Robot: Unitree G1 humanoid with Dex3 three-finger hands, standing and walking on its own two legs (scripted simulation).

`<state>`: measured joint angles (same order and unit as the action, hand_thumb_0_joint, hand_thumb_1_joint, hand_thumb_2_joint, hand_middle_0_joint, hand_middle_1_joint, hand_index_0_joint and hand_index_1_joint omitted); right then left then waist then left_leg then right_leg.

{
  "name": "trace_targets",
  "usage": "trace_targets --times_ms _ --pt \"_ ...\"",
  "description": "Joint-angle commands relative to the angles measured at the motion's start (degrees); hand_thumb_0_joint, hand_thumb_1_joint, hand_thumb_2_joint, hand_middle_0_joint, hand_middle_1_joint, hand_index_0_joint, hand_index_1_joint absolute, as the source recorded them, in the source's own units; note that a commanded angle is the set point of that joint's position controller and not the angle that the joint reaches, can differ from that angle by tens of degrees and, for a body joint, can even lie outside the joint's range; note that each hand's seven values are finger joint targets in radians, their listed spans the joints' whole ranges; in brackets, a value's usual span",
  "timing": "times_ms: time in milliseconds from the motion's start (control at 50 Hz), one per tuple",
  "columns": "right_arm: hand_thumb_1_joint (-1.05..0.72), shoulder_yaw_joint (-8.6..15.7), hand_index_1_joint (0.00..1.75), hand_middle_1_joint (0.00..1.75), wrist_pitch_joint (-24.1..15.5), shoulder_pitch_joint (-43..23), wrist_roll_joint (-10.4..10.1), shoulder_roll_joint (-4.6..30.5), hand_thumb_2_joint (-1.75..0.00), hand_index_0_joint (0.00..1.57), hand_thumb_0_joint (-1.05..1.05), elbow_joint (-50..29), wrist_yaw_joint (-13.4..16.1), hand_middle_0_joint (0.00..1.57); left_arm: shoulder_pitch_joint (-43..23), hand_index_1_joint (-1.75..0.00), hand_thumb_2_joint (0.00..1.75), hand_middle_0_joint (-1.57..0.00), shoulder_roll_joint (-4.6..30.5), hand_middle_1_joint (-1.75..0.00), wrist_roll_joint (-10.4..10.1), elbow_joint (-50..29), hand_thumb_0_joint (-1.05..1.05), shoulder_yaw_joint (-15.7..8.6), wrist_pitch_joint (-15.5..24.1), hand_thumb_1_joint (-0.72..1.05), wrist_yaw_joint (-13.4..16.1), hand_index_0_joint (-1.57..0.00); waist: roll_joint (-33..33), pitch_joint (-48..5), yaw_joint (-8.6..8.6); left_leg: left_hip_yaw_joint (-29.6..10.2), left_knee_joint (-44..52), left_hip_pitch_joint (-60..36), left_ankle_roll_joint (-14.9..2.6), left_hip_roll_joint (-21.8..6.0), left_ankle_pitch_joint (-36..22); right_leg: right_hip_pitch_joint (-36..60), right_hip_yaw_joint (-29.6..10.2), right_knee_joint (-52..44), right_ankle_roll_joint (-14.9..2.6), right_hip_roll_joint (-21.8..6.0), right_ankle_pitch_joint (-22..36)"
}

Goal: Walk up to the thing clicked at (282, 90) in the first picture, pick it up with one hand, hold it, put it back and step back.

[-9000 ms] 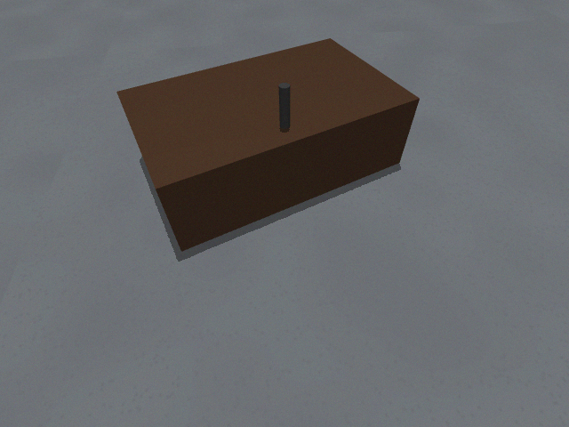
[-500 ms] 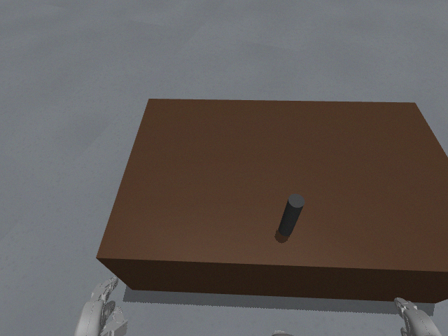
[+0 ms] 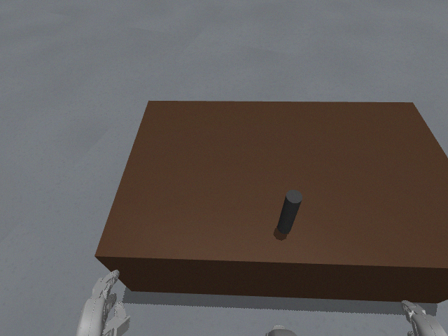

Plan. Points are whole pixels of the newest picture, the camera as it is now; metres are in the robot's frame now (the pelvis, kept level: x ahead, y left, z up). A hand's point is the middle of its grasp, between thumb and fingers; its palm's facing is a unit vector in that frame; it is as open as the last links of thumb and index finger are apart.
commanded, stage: go down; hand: right
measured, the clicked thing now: (288, 213) +0.48 -0.15 -0.24
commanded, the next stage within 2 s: approach in 1.52 s
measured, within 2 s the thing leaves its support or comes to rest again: neither
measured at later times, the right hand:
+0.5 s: hand (399, 306) +0.20 -0.28 -0.06, palm faces +0.12 +0.95 -0.29, open 17.6 cm
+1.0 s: hand (402, 231) +0.32 -0.31 -0.01, palm faces +0.09 +0.99 -0.13, open 17.7 cm
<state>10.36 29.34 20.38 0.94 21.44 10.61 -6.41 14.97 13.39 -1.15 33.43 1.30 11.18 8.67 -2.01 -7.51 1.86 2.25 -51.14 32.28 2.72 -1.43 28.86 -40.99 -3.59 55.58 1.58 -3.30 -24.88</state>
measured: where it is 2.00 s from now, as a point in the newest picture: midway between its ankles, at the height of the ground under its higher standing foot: outside the picture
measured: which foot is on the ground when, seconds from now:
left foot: down 0.00-1.00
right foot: down 0.00-1.00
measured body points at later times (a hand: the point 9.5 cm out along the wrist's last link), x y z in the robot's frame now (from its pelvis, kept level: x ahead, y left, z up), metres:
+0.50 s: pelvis -0.01 +0.00 -0.01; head +0.02 -0.01 +0.44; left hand +0.14 +0.25 -0.08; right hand +0.19 -0.33 -0.04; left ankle -0.04 +0.15 -0.69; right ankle +0.03 -0.13 -0.69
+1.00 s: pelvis -0.02 +0.01 +0.00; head +0.05 -0.01 +0.44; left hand +0.05 +0.29 -0.10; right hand +0.31 -0.36 +0.00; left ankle -0.04 +0.15 -0.69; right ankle +0.03 -0.13 -0.69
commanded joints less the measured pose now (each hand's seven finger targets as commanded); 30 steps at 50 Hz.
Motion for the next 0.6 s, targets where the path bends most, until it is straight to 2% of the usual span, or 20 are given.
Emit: trace_targets --times_ms 0,20,100,160,180,200,220,260,280,320,380,420,440,480,520,540,560,580 --pt "0.61 6.3 0.05 0.05 -1.7 -1.7 0.2 12.2 -0.02 0.05 0.0 -11.7 0.9 0.04 -2.5 -0.3 0.89 -0.2 8.6 -0.3 -0.1 -8.4 0.0 -3.7 4.1 0.89 1.4 -0.19 -4.4 -7.0 -0.36 2.4 6.9 2.9 -2.45 2.5 -12.4 11.6 1.4 -8.3 -1.75 2.0 11.7" --pt "0.61 5.7 0.05 0.05 -1.6 -0.9 0.1 11.2 -0.03 0.04 0.0 -10.4 0.9 0.04 -2.8 -0.3 0.89 -0.2 8.1 -0.3 0.0 -8.7 0.0 -3.3 4.3 0.89 1.6 -0.19 -3.5 -6.9 -0.21 2.4 7.1 2.7 -2.35 2.5 -12.9 11.2 1.4 -7.8 -1.91 2.1 12.1" --pt "0.59 6.3 0.05 0.05 -1.7 -0.2 0.0 11.6 -0.03 0.05 0.0 -11.9 0.9 0.04 -2.5 -0.3 0.89 -0.2 8.1 -0.3 0.1 -8.5 0.0 -3.3 4.8 0.89 2.2 -0.19 -3.9 -7.4 -0.49 2.2 6.9 2.6 -2.34 2.5 -12.7 11.2 1.5 -7.6 -1.82 2.2 11.7" --pt "0.58 5.9 0.05 0.05 -1.3 -0.2 -0.2 11.5 -0.03 0.05 0.0 -12.0 0.8 0.05 -2.8 -0.3 0.9 -0.2 8.3 -0.3 0.1 -8.8 0.0 -3.3 5.2 0.89 2.5 -0.19 -4.0 -6.6 -0.24 2.4 7.2 3.5 -2.44 2.7 -10.7 10.2 1.3 -8.1 -1.75 2.2 9.8" --pt "0.58 6.6 0.05 0.05 -1.3 -0.7 -0.2 12.4 -0.03 0.05 0.0 -13.1 0.8 0.05 -2.7 -0.3 0.89 -0.2 8.4 -0.3 0.1 -8.3 0.0 -3.4 5.3 0.89 2.6 -0.19 -4.6 -5.6 -0.32 2.4 7.7 3.8 -2.46 2.7 -9.6 9.9 1.4 -8.3 -1.64 2.2 8.6" --pt "0.55 5.7 0.05 0.05 -1.3 -0.6 -0.3 11.3 -0.03 0.05 0.0 -11.9 0.6 0.05 -3.1 -0.31 0.89 -0.2 8.3 -0.3 0.0 -8.6 0.0 -3.1 5.4 0.89 2.7 -0.19 -3.9 -4.5 -0.18 2.4 7.9 4.1 -2.39 2.8 -8.3 9.4 1.5 -8.7 -1.75 2.2 7.0" --pt "0.58 6.1 0.05 0.05 -1.4 -0.9 -0.5 11.6 -0.03 0.05 0.0 -12.5 0.5 0.04 -3.2 -0.3 0.89 -0.2 8.4 -0.3 0.0 -8.4 0.0 -3.1 5.6 0.89 2.8 -0.19 -4.6 -4.7 -0.36 2.4 7.5 4.6 -2.49 2.8 -8.2 9.5 1.3 -8.7 -1.65 2.0 7.0" --pt "0.59 6.9 0.05 0.05 -2.1 -4.9 -0.6 13.0 -0.03 0.05 0.0 -13.6 0.5 0.05 -3.0 -0.31 0.9 -0.2 8.6 -0.3 0.1 -8.0 0.0 -3.1 5.9 0.89 3.0 -0.19 -5.2 -5.6 0.37 2.5 7.1 5.0 -2.53 2.8 -8.4 10.0 0.9 -8.7 -1.7 1.9 7.0" --pt "0.58 7.5 0.05 0.05 -2.5 -6.8 -0.7 14.1 -0.03 0.05 0.0 -12.8 0.6 0.05 -3.1 -0.31 0.9 -0.2 8.6 -0.3 0.2 -7.5 0.0 -2.9 6.1 0.88 3.1 -0.19 -4.5 -3.8 0.61 2.4 7.6 5.5 -2.44 2.8 -7.1 9.0 0.9 -8.7 -1.82 1.9 5.5" --pt "0.61 8.8 0.05 0.05 -3.6 -9.3 -0.9 15.4 -0.03 0.05 0.0 -11.8 0.6 0.04 -2.3 -0.31 0.9 -0.2 8.7 -0.3 0.4 -6.3 0.0 -3.2 6.7 0.88 3.6 -0.19 -3.4 -5.1 1.32 1.9 7.6 5.1 -2.18 2.6 -8.3 9.5 1.1 -8.0 -2.07 2.0 6.0" --pt "0.61 10.2 0.05 0.05 -6.4 -17.5 -2.4 17.2 -0.04 0.04 0.0 -12.2 -0.2 0.04 -2.5 -0.31 0.9 -0.2 8.6 -0.3 0.5 -5.2 0.0 -2.6 7.3 0.88 4.2 -0.19 -3.8 -6.8 1.62 1.3 7.2 4.2 -2.08 2.3 -9.9 11.0 1.0 -7.8 -2.13 1.9 7.1" --pt "0.61 11.3 0.05 0.05 -8.3 -21.8 -3.4 18.4 -0.03 0.05 0.0 -9.1 -1.2 0.04 -2.3 -0.31 0.9 -0.2 9.0 -0.3 0.6 -3.7 0.0 -2.6 7.3 0.87 4.4 -0.2 -5.6 -6.2 1.93 1.2 7.2 5.6 -2.34 2.3 -8.4 10.8 0.9 -8.3 -2.05 1.8 5.7" --pt "0.61 11.1 0.05 0.05 -9.3 -25.1 -4.1 18.1 -0.03 0.05 0.0 -8.1 -2.0 0.05 -2.5 -0.31 0.9 -0.2 9.1 -0.3 0.6 -3.5 0.0 -2.5 7.4 0.88 4.5 -0.2 -5.5 -6.1 2.26 1.2 7.6 5.6 -2.32 2.3 -7.7 10.9 0.8 -8.7 -2.1 1.8 4.8" --pt "0.61 12.6 0.05 0.05 -10.6 -28.7 -4.5 20.6 -0.03 0.05 0.0 -3.6 -3.2 0.05 -2.3 -0.31 0.9 -0.2 9.4 -0.3 0.6 -2.0 0.0 -2.5 7.5 0.88 4.6 -0.2 -6.1 -6.7 1.92 1.0 7.9 4.9 -2.35 2.2 -8.0 11.1 0.9 -8.9 -2.02 1.8 5.0" --pt "0.58 13.2 0.05 0.05 -11.0 -28.6 -4.3 21.3 -0.03 0.05 0.0 3.3 -5.0 0.06 -1.4 -0.31 0.9 -0.2 10.0 -0.3 0.6 -1.1 0.0 -2.7 6.9 0.88 4.5 -0.2 -6.3 -8.4 1.56 1.3 7.1 4.3 -2.52 2.3 -11.0 12.5 0.8 -8.9 -1.78 1.6 8.5" --pt "0.58 13.5 0.05 0.05 -11.5 -30.8 -4.8 21.5 -0.02 0.05 0.0 3.8 -5.9 0.06 -0.9 -0.31 0.9 -0.2 10.2 -0.3 0.6 -1.1 0.0 -2.8 6.5 0.88 4.3 -0.2 -6.8 -9.4 1.46 1.5 7.1 3.8 -2.53 2.3 -12.3 13.0 0.8 -8.8 -1.73 1.6 10.1" --pt "0.58 14.7 0.05 0.05 -11.6 -29.6 -4.6 22.7 -0.02 0.05 0.0 9.5 -6.9 0.06 -1.0 -0.31 0.9 -0.2 11.0 -0.3 0.7 -0.8 0.0 -3.1 6.1 0.88 4.2 -0.2 -6.1 -9.4 1.1 2.0 6.8 3.5 -2.65 2.4 -12.7 12.6 0.5 -8.9 -1.68 1.5 11.1" --pt "0.57 14.2 0.05 0.05 -12.1 -31.5 -5.0 22.0 -0.02 0.06 0.0 9.3 -7.9 0.06 -0.2 -0.3 0.9 -0.2 10.5 -0.3 0.7 -0.8 0.0 -3.0 5.7 0.88 4.1 -0.19 -5.6 -9.6 0.85 1.9 7.3 2.3 -2.55 2.2 -14.5 12.4 0.9 -8.6 -1.85 1.6 12.7"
